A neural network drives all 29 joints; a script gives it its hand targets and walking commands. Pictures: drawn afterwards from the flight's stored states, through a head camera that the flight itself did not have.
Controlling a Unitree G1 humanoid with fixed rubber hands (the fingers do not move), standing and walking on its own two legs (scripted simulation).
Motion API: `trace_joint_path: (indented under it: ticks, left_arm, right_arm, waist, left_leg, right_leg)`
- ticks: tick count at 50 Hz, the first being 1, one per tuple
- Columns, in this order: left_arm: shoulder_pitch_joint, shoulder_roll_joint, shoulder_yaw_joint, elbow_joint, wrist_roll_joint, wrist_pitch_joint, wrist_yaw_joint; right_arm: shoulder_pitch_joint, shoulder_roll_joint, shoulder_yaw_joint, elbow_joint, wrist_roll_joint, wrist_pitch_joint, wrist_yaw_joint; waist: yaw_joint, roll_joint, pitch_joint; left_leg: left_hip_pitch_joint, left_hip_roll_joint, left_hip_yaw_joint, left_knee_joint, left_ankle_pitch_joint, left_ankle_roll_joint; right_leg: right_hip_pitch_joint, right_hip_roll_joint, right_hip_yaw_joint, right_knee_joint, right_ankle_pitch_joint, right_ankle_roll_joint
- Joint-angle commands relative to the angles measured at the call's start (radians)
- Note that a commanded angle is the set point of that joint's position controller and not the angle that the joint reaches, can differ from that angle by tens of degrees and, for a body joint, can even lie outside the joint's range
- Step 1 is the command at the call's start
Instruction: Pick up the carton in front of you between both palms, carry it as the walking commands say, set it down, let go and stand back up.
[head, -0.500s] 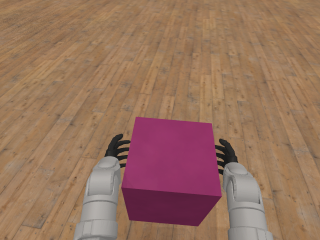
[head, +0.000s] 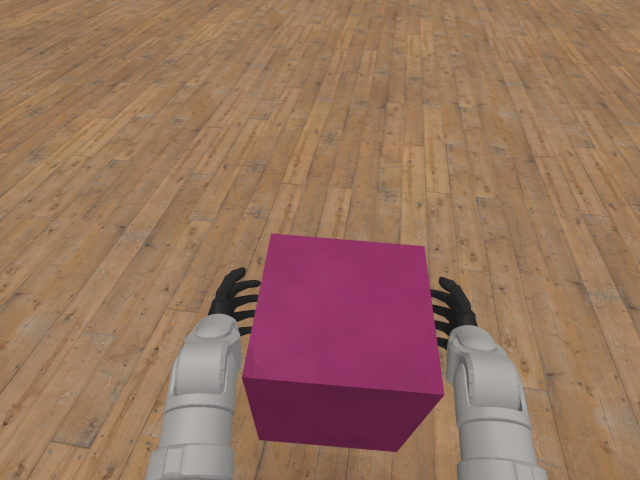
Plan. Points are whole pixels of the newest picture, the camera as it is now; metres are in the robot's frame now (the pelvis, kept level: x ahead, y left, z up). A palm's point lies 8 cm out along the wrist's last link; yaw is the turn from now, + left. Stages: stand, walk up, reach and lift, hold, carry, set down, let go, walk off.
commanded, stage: carry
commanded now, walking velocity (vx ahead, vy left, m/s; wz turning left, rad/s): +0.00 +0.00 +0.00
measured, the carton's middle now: (337, 348) +0.31 +0.00 -0.03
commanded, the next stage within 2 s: hold in 0.16 s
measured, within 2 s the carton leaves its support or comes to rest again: neither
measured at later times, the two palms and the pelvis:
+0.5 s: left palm (212, 328) +0.28 +0.16 +0.06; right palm (457, 330) +0.29 -0.14 +0.06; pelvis -0.01 +0.00 +0.00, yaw +3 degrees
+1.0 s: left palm (219, 317) +0.30 +0.15 +0.06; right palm (456, 316) +0.32 -0.15 +0.06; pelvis +0.01 -0.02 +0.01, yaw +4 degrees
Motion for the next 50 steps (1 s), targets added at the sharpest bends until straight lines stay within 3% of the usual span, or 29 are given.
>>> trace_joint_path:
  ticks: [1,5,6,8,9,13,14,16,17,19,20,21,22,23,25,26,27,29,30,33,34,35,36,39,43,45,47,48,50]
  left_arm:
    - [-0.474,-0.885,-0.531,-0.017,-0.234,-0.032,-0.224]
    - [-0.484,-0.896,-0.554,-0.015,-0.265,-0.035,-0.225]
    - [-0.479,-0.895,-0.560,-0.038,-0.248,-0.039,-0.224]
    - [-0.485,-0.876,-0.548,-0.037,-0.231,-0.033,-0.221]
    - [-0.393,-0.926,-0.477,0.021,-0.217,-0.030,-0.243]
    - [-0.480,-0.947,-0.503,-0.033,-0.206,-0.064,-0.254]
    - [-0.504,-0.966,-0.499,-0.005,-0.205,-0.067,-0.256]
    - [-0.471,-0.960,-0.486,0.008,-0.191,-0.066,-0.254]
    - [-0.525,-0.944,-0.470,0.023,-0.187,-0.074,-0.255]
    - [-0.517,-0.952,-0.448,0.058,-0.171,-0.066,-0.249]
    - [-0.522,-0.954,-0.460,0.050,-0.190,-0.066,-0.257]
    - [-0.543,-0.966,-0.453,0.078,-0.188,-0.059,-0.267]
    - [-0.538,-0.956,-0.440,0.109,-0.185,-0.058,-0.269]
    - [-0.572,-0.962,-0.437,0.102,-0.194,-0.060,-0.274]
    - [-0.600,-0.966,-0.397,0.151,-0.167,-0.055,-0.290]
    - [-0.600,-0.941,-0.412,0.117,-0.178,-0.054,-0.295]
    - [-0.632,-0.958,-0.403,0.165,-0.173,-0.054,-0.296]
    - [-0.626,-0.950,-0.411,0.173,-0.186,-0.052,-0.294]
    - [-0.660,-0.950,-0.408,0.165,-0.183,-0.053,-0.300]
    - [-0.640,-0.932,-0.374,0.188,-0.172,-0.053,-0.299]
    - [-0.665,-0.944,-0.386,0.200,-0.177,-0.054,-0.300]
    - [-0.642,-0.937,-0.365,0.175,-0.171,-0.054,-0.300]
    - [-0.677,-0.935,-0.385,0.183,-0.175,-0.054,-0.297]
    - [-0.630,-0.947,-0.396,0.144,-0.166,-0.055,-0.286]
    - [-0.606,-0.930,-0.383,0.156,-0.158,-0.054,-0.279]
    - [-0.617,-0.938,-0.401,0.128,-0.189,-0.058,-0.281]
    - [-0.594,-0.921,-0.436,0.092,-0.183,-0.058,-0.269]
    - [-0.598,-0.953,-0.413,0.113,-0.181,-0.056,-0.264]
    - [-0.562,-0.938,-0.424,0.119,-0.185,-0.052,-0.260]
  right_arm:
    - [-0.484,0.882,0.551,-0.022,0.232,-0.026,0.217]
    - [-0.487,0.883,0.573,-0.030,0.248,-0.033,0.216]
    - [-0.496,0.886,0.560,-0.037,0.253,-0.033,0.217]
    - [-0.482,0.896,0.546,0.002,0.237,-0.026,0.218]
    - [-0.406,0.904,0.521,-0.019,0.194,-0.026,0.234]
    - [-0.472,0.913,0.513,-0.017,0.200,-0.048,0.250]
    - [-0.533,0.927,0.533,-0.026,0.216,-0.053,0.258]
    - [-0.524,0.939,0.518,-0.032,0.220,-0.061,0.263]
    - [-0.534,0.926,0.514,0.006,0.209,-0.059,0.270]
    - [-0.590,0.938,0.496,0.058,0.212,-0.057,0.273]
    - [-0.556,0.934,0.509,0.026,0.213,-0.060,0.281]
    - [-0.579,0.930,0.494,0.052,0.207,-0.060,0.282]
    - [-0.568,0.937,0.477,0.068,0.184,-0.055,0.281]
    - [-0.592,0.930,0.448,0.122,0.185,-0.051,0.282]
    - [-0.589,0.943,0.416,0.149,0.156,-0.056,0.285]
    - [-0.584,0.956,0.430,0.133,0.161,-0.055,0.294]
    - [-0.624,0.945,0.414,0.149,0.172,-0.058,0.290]
    - [-0.623,0.943,0.384,0.197,0.146,-0.050,0.294]
    - [-0.591,0.938,0.390,0.206,0.147,-0.047,0.283]
    - [-0.613,0.961,0.378,0.214,0.150,-0.047,0.281]
    - [-0.635,0.968,0.382,0.202,0.143,-0.053,0.281]
    - [-0.633,0.961,0.383,0.200,0.138,-0.044,0.288]
    - [-0.635,0.957,0.388,0.204,0.152,-0.050,0.291]
    - [-0.664,0.969,0.435,0.146,0.180,-0.057,0.292]
    - [-0.645,0.972,0.418,0.164,0.183,-0.047,0.283]
    - [-0.597,0.962,0.440,0.159,0.180,-0.043,0.274]
    - [-0.622,0.973,0.465,0.146,0.195,-0.048,0.275]
    - [-0.597,0.958,0.460,0.137,0.189,-0.051,0.275]
    - [-0.586,0.940,0.454,0.130,0.199,-0.049,0.265]
  waist:
    - [-0.001,-0.009,-0.247]
    - [0.000,-0.029,-0.257]
    - [0.003,0.028,-0.252]
    - [0.000,0.029,-0.234]
    - [-0.028,-0.013,-0.188]
    - [-0.030,0.017,-0.152]
    - [0.004,0.028,-0.159]
    - [0.006,0.025,-0.160]
    - [-0.025,0.036,-0.134]
    - [0.038,0.016,-0.107]
    - [-0.004,0.017,-0.118]
    - [0.014,0.019,-0.121]
    - [-0.020,-0.009,-0.104]
    - [0.008,0.001,-0.053]
    - [-0.024,0.026,-0.064]
    - [-0.004,-0.014,-0.037]
    - [-0.021,0.041,-0.054]
    - [-0.015,-0.019,-0.068]
    - [-0.031,0.034,-0.036]
    - [-0.011,-0.004,-0.076]
    - [-0.034,-0.010,-0.005]
    - [-0.010,-0.039,-0.060]
    - [-0.039,-0.011,-0.053]
    - [-0.001,0.018,-0.096]
    - [0.006,-0.021,-0.086]
    - [-0.022,-0.004,-0.108]
    - [0.024,-0.025,-0.153]
    - [0.000,0.027,-0.139]
    - [-0.006,0.002,-0.123]
  left_leg:
    - [0.049,0.110,-0.106,-0.090,0.057,0.005]
    - [0.062,0.110,-0.106,-0.094,0.089,-0.003]
    - [0.072,0.109,-0.094,-0.085,0.092,0.005]
    - [0.048,0.111,-0.095,-0.086,0.037,0.004]
    - [0.214,-0.127,-0.219,-0.147,0.171,0.007]
    - [0.192,-0.115,-0.230,-0.153,0.111,0.000]
    - [0.190,-0.119,-0.240,-0.160,0.105,-0.002]
    - [0.224,-0.114,-0.249,-0.160,0.091,0.002]
    - [0.260,-0.122,-0.235,-0.154,0.098,-0.001]
    - [0.288,-0.104,-0.247,-0.157,0.030,0.010]
    - [0.290,-0.106,-0.238,-0.165,0.021,0.001]
    - [0.239,-0.105,-0.241,-0.169,0.013,0.001]
    - [0.285,-0.092,-0.246,-0.178,-0.021,0.003]
    - [0.255,-0.100,-0.239,-0.162,-0.033,-0.003]
    - [0.242,-0.103,-0.243,-0.175,-0.084,-0.007]
    - [0.224,-0.100,-0.230,-0.177,-0.085,0.003]
    - [0.241,-0.109,-0.227,-0.177,-0.070,-0.007]
    - [0.303,-0.101,-0.233,-0.184,-0.029,-0.011]
    - [0.243,-0.106,-0.235,-0.171,-0.027,-0.017]
    - [0.262,-0.103,-0.235,-0.169,-0.035,-0.009]
    - [0.226,-0.115,-0.225,-0.164,-0.056,-0.011]
    - [0.261,-0.117,-0.223,-0.172,-0.042,-0.010]
    - [0.279,-0.110,-0.228,-0.168,-0.017,-0.011]
    - [0.254,-0.124,-0.225,-0.160,0.042,-0.012]
    - [0.265,-0.111,-0.229,-0.155,0.053,-0.004]
    - [0.243,-0.127,-0.223,-0.156,0.061,-0.014]
    - [0.266,-0.121,-0.234,-0.170,0.121,-0.004]
    - [0.275,-0.132,-0.224,-0.154,0.128,-0.020]
    - [0.247,-0.123,-0.238,-0.166,0.155,-0.012]
  right_leg:
    - [0.105,-0.092,0.100,-0.075,0.048,-0.002]
    - [0.104,-0.096,0.087,-0.059,0.029,-0.004]
    - [0.089,-0.095,0.100,-0.069,0.044,-0.005]
    - [0.097,-0.094,0.097,-0.080,0.038,0.001]
    - [0.304,0.163,0.203,-0.114,0.165,-0.041]
    - [0.336,0.156,0.248,-0.120,0.122,-0.047]
    - [0.333,0.160,0.238,-0.122,0.102,-0.048]
    - [0.343,0.160,0.244,-0.123,0.097,-0.040]
    - [0.262,0.163,0.248,-0.132,0.083,-0.038]
    - [0.224,0.151,0.246,-0.137,-0.004,-0.029]
    - [0.210,0.159,0.245,-0.146,-0.009,-0.029]
    - [0.269,0.155,0.249,-0.146,-0.001,-0.034]
    - [0.206,0.160,0.248,-0.149,-0.041,-0.034]
    - [0.200,0.157,0.246,-0.149,-0.076,-0.039]
    - [0.230,0.155,0.250,-0.157,-0.083,-0.042]
    - [0.219,0.162,0.245,-0.153,-0.098,-0.035]
    - [0.220,0.156,0.255,-0.161,-0.066,-0.040]
    - [0.197,0.162,0.256,-0.183,-0.072,-0.028]
    - [0.243,0.143,0.277,-0.186,-0.033,-0.046]
    - [0.264,0.153,0.269,-0.174,-0.066,-0.030]
    - [0.236,0.157,0.269,-0.178,-0.067,-0.032]
    - [0.255,0.156,0.257,-0.186,-0.083,-0.019]
    - [0.220,0.146,0.267,-0.182,-0.035,-0.025]
    - [0.278,0.146,0.267,-0.173,0.015,-0.022]
    - [0.270,0.140,0.273,-0.175,0.017,-0.012]
    - [0.306,0.145,0.275,-0.171,0.058,-0.008]
    - [0.333,0.150,0.277,-0.156,0.121,0.008]
    - [0.324,0.136,0.289,-0.170,0.127,-0.005]
    - [0.338,0.146,0.291,-0.154,0.200,-0.002]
